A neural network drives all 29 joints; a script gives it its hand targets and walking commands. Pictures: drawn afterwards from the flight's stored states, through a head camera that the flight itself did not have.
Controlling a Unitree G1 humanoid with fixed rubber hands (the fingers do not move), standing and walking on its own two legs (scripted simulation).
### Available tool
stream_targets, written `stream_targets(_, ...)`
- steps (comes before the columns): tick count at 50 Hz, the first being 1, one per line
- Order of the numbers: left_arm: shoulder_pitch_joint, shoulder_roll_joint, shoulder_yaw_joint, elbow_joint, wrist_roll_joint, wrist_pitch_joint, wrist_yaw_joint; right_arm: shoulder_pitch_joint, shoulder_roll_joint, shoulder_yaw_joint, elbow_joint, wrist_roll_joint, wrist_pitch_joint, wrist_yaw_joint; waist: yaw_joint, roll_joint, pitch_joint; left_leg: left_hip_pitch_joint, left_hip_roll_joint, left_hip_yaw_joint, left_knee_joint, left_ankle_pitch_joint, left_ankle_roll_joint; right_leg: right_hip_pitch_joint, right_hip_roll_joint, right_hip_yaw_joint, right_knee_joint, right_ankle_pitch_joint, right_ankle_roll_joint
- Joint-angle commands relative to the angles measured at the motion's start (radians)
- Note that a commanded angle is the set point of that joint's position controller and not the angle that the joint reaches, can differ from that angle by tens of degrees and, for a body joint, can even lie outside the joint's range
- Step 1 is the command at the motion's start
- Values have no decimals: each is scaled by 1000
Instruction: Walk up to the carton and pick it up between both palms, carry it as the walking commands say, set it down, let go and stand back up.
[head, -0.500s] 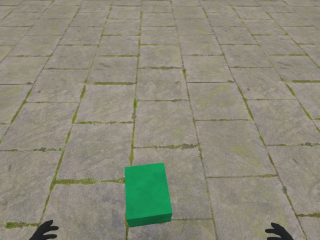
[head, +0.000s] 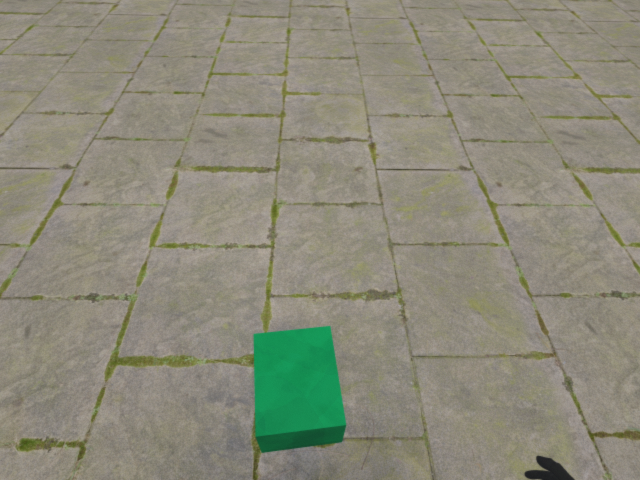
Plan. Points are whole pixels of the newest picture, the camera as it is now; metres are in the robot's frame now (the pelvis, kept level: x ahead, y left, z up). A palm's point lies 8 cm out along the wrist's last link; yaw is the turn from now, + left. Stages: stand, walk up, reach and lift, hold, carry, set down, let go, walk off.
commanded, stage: walk up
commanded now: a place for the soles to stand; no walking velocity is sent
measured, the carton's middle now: (297, 387) +0.49 +0.05 -0.69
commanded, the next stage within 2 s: reach and lift in 0.78 s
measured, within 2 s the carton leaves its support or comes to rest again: neither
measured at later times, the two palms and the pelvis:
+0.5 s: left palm out of the picture +0.11 +0.32 -0.10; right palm out of the picture +0.10 -0.30 -0.11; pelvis +0.01 +0.00 +0.00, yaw +1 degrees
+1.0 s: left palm out of the picture +0.15 +0.30 -0.10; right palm (529, 449) +0.18 -0.28 -0.10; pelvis +0.00 +0.00 -0.01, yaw +3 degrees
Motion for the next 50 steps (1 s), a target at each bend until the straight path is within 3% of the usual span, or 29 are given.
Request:
stream_targets(1, -59, 188, 36, -46, 0, -18, 8, -53, -208, -37, -42, 0, -14, -8, -9, 16, -69, 92, 80, -82, -90, -19, 69, -46, -72, 57, -100, 58, -82)
stream_targets(7, -53, 185, 35, -41, 0, -17, 10, -50, -203, -33, -37, -1, -12, -8, -7, 8, -82, 107, 83, -78, -88, 49, 66, -21, -75, 45, -102, 106, -79)
stream_targets(8, -51, 187, 33, -40, 0, -31, 16, -50, -190, -32, -31, 0, 0, -5, -3, 40, -82, 105, 76, -70, -82, 55, 66, -6, -90, 48, -117, 120, -69)
stream_targets(15, -60, 186, 33, -41, 0, -38, 25, -36, -187, -32, -26, -1, 10, -1, -9, 3, -79, 114, 76, -76, -90, 87, 63, 13, -89, 30, -120, 152, -64)
stream_targets(21, -55, 179, 31, -42, 0, -37, 27, -34, -187, -35, -27, -3, 11, -1, -4, 9, -80, 113, 80, -81, -101, 116, 63, 35, -85, 11, -110, 182, -61)
stream_targets(39, -50, 178, 30, -46, 2, -36, 33, -20, -172, -42, -39, -4, 19, -2, -9, 29, -68, 125, 74, -81, -101, 124, 59, 37, -87, -3, -115, 180, -60)
stream_targets(40, -196, 96, 143, -397, 1, 24, -14, -176, -103, -125, -390, -20, 34, 20, 43, -15, 19, -75, -107, 6, -2, -53, 7, -99, 47, -140, -24, -67, -15)
stream_targets(41, -196, 105, 148, -525, 22, 79, -30, -174, -79, -107, -532, -29, 94, 32, 24, -9, 50, -84, -100, 29, 14, -144, 12, -137, 61, -157, -34, -170, -21)
stream_targets(43, -195, 117, 159, -526, 22, 146, -52, -152, -58, -100, -532, -32, 165, 40, 0, -2, 74, -62, -93, 51, 27, -209, 19, -120, 52, -177, -37, -226, -27)
stream_targets(46, -96, 112, 181, -536, 69, 257, -66, -61, -99, -178, -537, -69, 263, 37, -22, -14, 27, 28, -113, 43, 78, -120, 20, -210, 30, -160, -31, -159, -49)
stream_targets(47, -90, 102, 184, -557, 76, 272, -71, -19, -94, -196, -544, -76, 283, 38, -45, -13, 4, 49, -118, 39, 80, -105, 18, -207, 30, -155, -29, -141, -53)
stream_targets(50, -42, 82, 203, -605, 112, 236, -60, 51, -63, -228, -547, -93, 256, 49, -23, 29, -131, 48, -117, 9, 98, -7, 5, -90, 66, -166, 43, -24, -34)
